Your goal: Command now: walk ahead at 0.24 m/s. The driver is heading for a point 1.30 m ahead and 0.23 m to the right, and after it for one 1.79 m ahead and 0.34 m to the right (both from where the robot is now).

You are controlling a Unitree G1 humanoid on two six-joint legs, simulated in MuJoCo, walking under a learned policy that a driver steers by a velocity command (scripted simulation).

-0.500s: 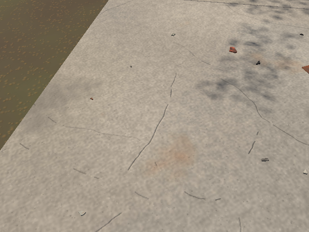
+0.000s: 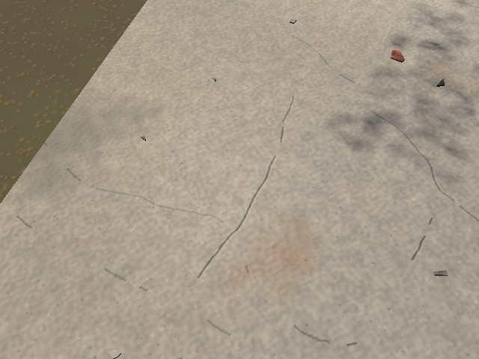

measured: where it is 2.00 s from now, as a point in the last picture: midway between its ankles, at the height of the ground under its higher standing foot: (257, 224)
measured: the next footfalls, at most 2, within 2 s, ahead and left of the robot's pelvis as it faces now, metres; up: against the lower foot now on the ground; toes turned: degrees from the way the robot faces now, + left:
left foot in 0.02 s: +0.18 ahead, +0.06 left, +0.00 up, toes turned +4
right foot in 0.42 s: +0.16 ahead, -0.12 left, +0.00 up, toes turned +1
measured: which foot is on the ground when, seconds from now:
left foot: up 0.00-0.00, down 0.02-0.50, up 0.52-0.76, down 0.78-1.00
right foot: down 0.00-0.00, up 0.02-0.40, down 0.42-0.78, up 0.80-1.00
